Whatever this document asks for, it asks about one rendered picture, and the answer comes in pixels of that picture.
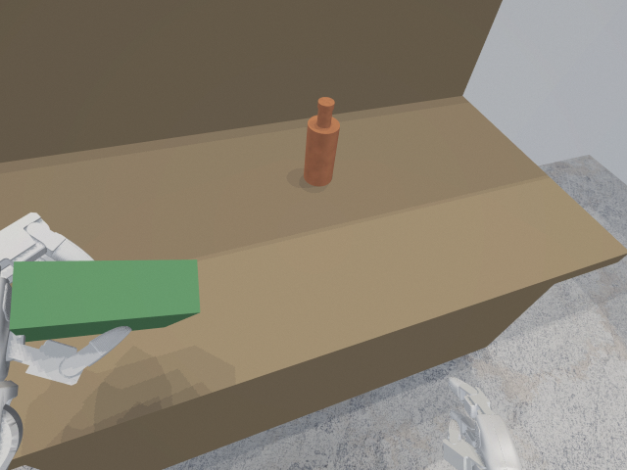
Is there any table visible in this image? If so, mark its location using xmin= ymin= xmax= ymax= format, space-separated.
xmin=0 ymin=0 xmax=627 ymax=470

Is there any robot right hand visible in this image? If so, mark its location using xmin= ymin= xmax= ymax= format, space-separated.
xmin=443 ymin=377 xmax=521 ymax=470

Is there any robot left hand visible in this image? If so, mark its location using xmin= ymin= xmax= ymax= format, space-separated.
xmin=0 ymin=212 xmax=132 ymax=385

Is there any left robot forearm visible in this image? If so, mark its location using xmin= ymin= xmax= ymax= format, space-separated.
xmin=0 ymin=380 xmax=23 ymax=470

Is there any sponge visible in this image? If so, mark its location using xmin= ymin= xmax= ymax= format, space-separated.
xmin=9 ymin=259 xmax=200 ymax=342

